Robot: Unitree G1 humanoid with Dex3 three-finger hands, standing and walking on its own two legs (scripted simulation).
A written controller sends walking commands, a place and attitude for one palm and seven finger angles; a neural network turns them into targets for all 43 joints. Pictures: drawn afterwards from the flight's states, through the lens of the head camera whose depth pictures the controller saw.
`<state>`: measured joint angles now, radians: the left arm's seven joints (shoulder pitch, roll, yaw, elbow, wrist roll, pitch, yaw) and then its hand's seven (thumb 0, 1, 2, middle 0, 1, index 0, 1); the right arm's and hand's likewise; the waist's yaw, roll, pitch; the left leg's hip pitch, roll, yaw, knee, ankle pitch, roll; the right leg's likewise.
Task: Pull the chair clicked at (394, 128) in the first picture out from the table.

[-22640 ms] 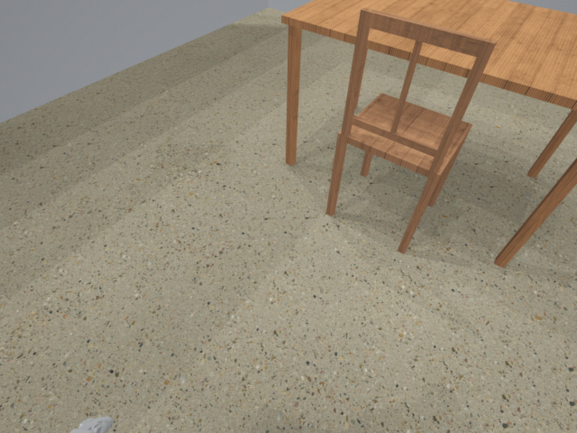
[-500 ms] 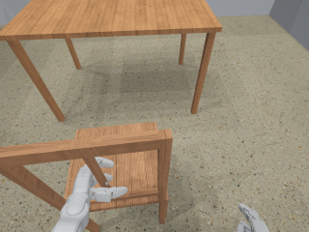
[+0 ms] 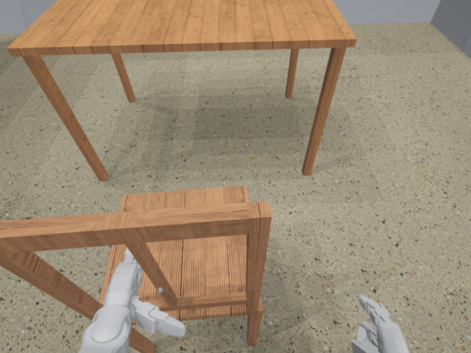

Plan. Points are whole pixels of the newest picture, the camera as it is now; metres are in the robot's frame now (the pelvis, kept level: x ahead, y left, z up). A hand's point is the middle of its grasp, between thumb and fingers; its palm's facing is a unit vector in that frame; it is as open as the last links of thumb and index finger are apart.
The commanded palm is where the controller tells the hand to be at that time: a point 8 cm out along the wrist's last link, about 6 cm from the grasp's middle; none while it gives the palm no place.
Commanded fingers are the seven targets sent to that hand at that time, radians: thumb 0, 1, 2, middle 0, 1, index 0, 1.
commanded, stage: draw the fingers out of the gap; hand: left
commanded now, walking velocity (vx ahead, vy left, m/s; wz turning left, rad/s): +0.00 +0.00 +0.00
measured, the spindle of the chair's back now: (156, 276) +0.26 +0.15 -0.03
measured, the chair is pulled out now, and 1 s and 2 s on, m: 0.63 0.63 0.62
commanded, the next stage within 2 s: draw the hand back to the body in 0.78 s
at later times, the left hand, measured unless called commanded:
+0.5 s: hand (149, 341) +0.16 +0.14 -0.03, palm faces +0.02 -0.98 -0.19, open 17.5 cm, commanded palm +0.14 +0.19 +0.00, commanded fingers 0.00 -0.55 0.20 0.00 0.00 0.00 0.00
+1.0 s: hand out of the picture +0.12 +0.14 -0.01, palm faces +0.10 -0.99 -0.06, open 17.5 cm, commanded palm +0.08 +0.21 +0.02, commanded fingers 0.00 -0.55 0.20 0.00 0.00 0.00 0.00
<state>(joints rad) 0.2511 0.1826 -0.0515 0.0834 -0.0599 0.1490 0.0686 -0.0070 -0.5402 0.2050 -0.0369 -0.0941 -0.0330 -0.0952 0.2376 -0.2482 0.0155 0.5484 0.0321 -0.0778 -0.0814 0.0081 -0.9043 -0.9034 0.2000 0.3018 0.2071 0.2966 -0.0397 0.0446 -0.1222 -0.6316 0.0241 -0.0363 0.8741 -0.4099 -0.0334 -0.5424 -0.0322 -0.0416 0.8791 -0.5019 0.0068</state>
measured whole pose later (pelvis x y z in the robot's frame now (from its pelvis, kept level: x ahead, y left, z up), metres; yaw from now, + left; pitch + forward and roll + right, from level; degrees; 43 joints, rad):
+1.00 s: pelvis -0.01 +0.00 -0.03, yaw +1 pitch +12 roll -2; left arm 0.84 0.17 -0.09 -0.35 -0.12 -0.01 0.02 -0.01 -0.54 0.20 -0.01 0.00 -0.01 0.00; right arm 0.24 -0.20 -0.02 0.47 0.05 -0.12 -0.12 0.01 -0.90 -0.90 0.20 0.30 0.21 0.30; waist -0.01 0.04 -0.20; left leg -0.80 0.02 -0.07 1.06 -0.48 -0.03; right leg -0.68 -0.03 -0.07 1.04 -0.57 0.01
